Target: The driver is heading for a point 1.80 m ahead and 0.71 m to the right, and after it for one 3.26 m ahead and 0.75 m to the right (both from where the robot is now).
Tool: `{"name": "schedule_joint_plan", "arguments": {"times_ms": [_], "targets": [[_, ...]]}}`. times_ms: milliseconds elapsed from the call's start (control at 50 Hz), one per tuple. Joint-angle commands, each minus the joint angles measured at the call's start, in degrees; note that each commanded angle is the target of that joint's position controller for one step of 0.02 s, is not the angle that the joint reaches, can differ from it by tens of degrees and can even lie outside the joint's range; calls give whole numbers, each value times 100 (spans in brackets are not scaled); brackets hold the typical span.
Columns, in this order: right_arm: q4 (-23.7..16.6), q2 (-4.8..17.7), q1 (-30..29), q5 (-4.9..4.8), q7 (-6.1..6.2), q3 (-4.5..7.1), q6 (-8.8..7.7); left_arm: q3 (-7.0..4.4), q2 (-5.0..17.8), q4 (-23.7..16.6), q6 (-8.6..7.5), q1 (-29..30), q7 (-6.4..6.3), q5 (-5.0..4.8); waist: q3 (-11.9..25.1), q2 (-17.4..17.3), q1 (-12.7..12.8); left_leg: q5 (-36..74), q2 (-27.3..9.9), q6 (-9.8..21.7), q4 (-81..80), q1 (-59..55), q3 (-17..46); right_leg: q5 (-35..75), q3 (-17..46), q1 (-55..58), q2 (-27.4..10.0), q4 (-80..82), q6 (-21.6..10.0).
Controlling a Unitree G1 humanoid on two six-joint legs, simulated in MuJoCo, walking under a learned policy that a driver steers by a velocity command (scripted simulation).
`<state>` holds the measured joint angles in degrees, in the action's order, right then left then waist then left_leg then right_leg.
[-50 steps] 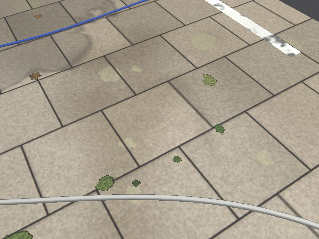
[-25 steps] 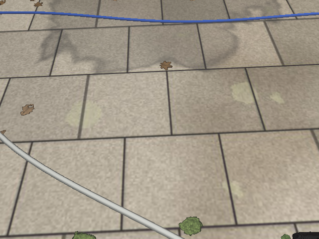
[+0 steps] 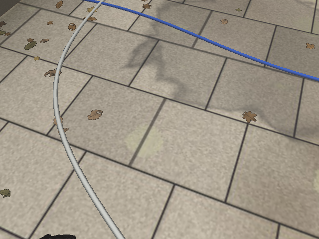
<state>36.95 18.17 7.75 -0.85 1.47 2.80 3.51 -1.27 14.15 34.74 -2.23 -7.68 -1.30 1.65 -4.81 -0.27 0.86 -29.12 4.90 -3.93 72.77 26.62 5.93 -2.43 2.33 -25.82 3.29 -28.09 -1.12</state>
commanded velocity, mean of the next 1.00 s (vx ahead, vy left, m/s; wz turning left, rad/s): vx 0.02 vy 0.00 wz -0.64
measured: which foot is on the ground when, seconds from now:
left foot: up 0.00-0.12, down 0.14-0.56, up 0.58-0.96, down 0.98-1.00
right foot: down 0.00-0.18, up 0.20-0.54, down 0.56-1.00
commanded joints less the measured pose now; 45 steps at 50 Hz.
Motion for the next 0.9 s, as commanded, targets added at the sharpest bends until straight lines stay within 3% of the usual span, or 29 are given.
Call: {"name": "schedule_joint_plan", "arguments": {"times_ms": [20, 40, 80, 140, 160, 180, 200, 220, 240, 280, 320, 360, 420, 460, 520, 540, 560, 580, 600, 620, 640, 660, 680, 720, 800, 900], "targets": [[-278, -97, 471, 155, 7, -80, -119, -223, 721, -280, 50, 109, 61, -85, 934, 679, -265, -276, -234, 18, -2034, -622, -450, 167, 1404, 607, -827, 1247, -860], [-255, -53, 396, 161, 10, -76, -166, -313, 898, -231, 86, -15, 72, -132, 1000, 860, -187, -155, -239, 51, -2532, -724, -416, 268, 1577, 851, -895, 1203, -994], [-109, 217, 459, 80, 6, 9, -168, -411, 1097, -228, 151, -191, 83, -194, 1171, 971, -145, 584, -141, 180, -3194, -949, -267, -298, 2061, 1097, -1127, 1177, -1148], [-5, 342, 571, 110, -43, 102, -161, -471, 1129, -278, 251, -133, 25, -359, 960, 761, -380, 1464, -104, 638, -4482, -1937, -306, -2123, 2257, 182, -935, 1306, -769], [-25, 563, 717, 189, -15, 175, -164, -453, 1023, -280, 252, -180, 13, -361, 951, 540, -457, 1350, -658, 901, -4719, -2541, 104, -2768, 2071, -505, -694, 989, -449], [61, 968, 876, 364, 1, 289, -160, -436, 864, -527, 223, 120, 21, -402, 763, -734, -503, 775, -1770, 1472, -5271, -2439, 1201, -2959, 1004, -1377, -115, -191, -92], [-35, 930, 496, 456, 8, 306, -206, -484, 920, -517, 175, -39, 23, -388, 688, -1429, -410, 1549, -2725, 1991, -5775, -1983, 2104, -2952, 250, -1464, 211, -1921, 172], [-185, 572, 43, 449, 60, 189, -284, -592, 1141, -365, 195, -340, 22, -321, 725, -1005, -168, 2292, -2695, 1987, -5656, -1780, 1779, -2779, 346, -1373, -85, -3021, 352], [-284, 294, -409, 346, 99, 117, -345, -637, 1160, -138, 283, -738, 2, -328, 709, -752, 74, 2696, -2323, 1709, -5532, -1697, 1171, -2521, 314, -1284, -121, -3537, 444], [-329, 148, -690, 176, 126, 69, -410, -601, 952, 18, 440, -1051, -41, -280, 632, -646, 139, 3469, -2027, 1541, -5396, -1800, 411, -2058, 186, -1490, -303, -4387, 666], [-269, 195, -524, 181, 161, 96, -371, -520, 773, -157, 492, -772, 1, -318, 564, -591, 11, 3627, -1864, 1558, -5405, -1939, -112, -1636, -58, -1607, -512, -4153, 812], [-161, 315, -194, 180, 191, 157, -293, -408, 605, -398, 484, -303, 95, -328, 617, -591, -272, 3707, -1896, 1593, -5298, -2372, -336, -1409, -200, -1625, -685, -3325, 881], [-76, 698, 18, 169, 155, 312, -220, -302, 497, -633, 457, -74, 265, -305, 768, -730, -418, 4061, -2162, 1628, -5156, -2404, -589, -1649, -458, -976, -777, -2320, 744], [-31, 866, 29, 110, 90, 395, -232, -356, 679, -655, 471, -156, 312, -317, 809, -812, -371, 4303, -2296, 1558, -5023, -2285, -742, -1703, -702, -497, -671, -1840, 582], [21, 856, -89, -89, -12, 448, -335, -462, 821, -636, 576, -393, 320, -316, 830, -841, -121, 4286, -2397, 1207, -4464, -2194, -1023, -1373, -844, 224, -521, -802, 227], [93, 738, -35, -125, -45, 439, -376, -541, 911, -537, 591, -680, 267, -303, 923, -644, 53, 4136, -2233, 920, -3874, -1898, -1332, -836, -848, 903, -349, -212, 29], [175, 562, 252, -54, -91, 411, -436, -727, 1359, -414, 574, -1216, 152, -276, 1187, 183, 257, 3378, -1779, 454, -2624, -972, -1695, 854, -171, 2213, -500, 276, -334], [-232, 113, 109, 298, -122, 249, -489, -926, 2314, -533, 534, -1333, 43, -245, 1291, 2274, 52, -744, -822, -179, -656, 1344, -1757, 3741, 2311, 3553, -2077, 91, -1406], [-348, 328, -463, 291, -97, 268, -530, -824, 2014, -685, 375, -1305, 130, -26, 2153, 1650, 522, -1177, -489, -170, 194, 1770, -347, 3017, 3218, 3466, -2576, 476, -2219], [-371, 525, -769, 110, -63, 318, -518, -741, 1786, -642, 270, -1109, 174, -30, 1817, 962, 494, -744, -603, -18, 315, 1815, -93, 2289, 2685, 3188, -2322, 621, -1985], [-340, 468, -735, 82, -4, 314, -511, -710, 1617, -599, 235, -786, 121, -177, 1413, 612, 247, -197, -680, 83, -10, 1836, -20, 1583, 2308, 2793, -1948, 639, -1624], [-249, 513, -590, 131, 60, 331, -483, -642, 1421, -663, 280, -413, 66, -313, 1173, 396, 48, 226, -746, 87, -391, 1757, 1, 1185, 2043, 2426, -1711, 664, -1357], [-206, 555, -454, 169, 82, 356, -463, -603, 1369, -751, 329, -81, 7, -324, 1089, 498, -138, 557, -697, 58, -680, 1376, -14, 1079, 1851, 1937, -1507, 700, -1236], [-99, 440, -262, 165, 40, 330, -465, -600, 1359, -822, 391, 67, -60, -233, 1151, 583, -236, 929, -436, -38, -1155, 956, -79, 1029, 1758, 1591, -1253, 705, -1181], [-43, 273, -323, 114, -1, 245, -467, -660, 1473, -778, 434, -11, -132, -275, 1203, 658, -149, 1194, -150, -120, -2374, 539, 74, 241, 2122, 1386, -1073, 613, -1087], [-4, 414, -247, 86, -87, 268, -499, -595, 1359, -750, 486, 27, -76, -213, 1244, 1046, 5, 1214, -191, -25, -3106, -132, 40, 104, 2478, 1181, -1055, 355, -992]]}}
Keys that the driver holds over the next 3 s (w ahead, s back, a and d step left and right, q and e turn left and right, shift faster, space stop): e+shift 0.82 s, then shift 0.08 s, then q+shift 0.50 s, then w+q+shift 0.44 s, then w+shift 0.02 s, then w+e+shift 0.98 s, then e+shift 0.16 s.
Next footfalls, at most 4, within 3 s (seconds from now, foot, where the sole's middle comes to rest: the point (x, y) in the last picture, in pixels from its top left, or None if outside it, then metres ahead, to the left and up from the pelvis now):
0.14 left None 0.09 0.11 -0.76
0.56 right None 0.04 -0.15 -0.76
0.98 left None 0.22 -0.01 -0.76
1.72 left None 0.30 0.08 -0.76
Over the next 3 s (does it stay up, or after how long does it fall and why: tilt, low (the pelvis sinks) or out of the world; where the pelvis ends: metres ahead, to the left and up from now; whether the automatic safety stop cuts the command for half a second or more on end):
stays up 1.29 -0.18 -0.01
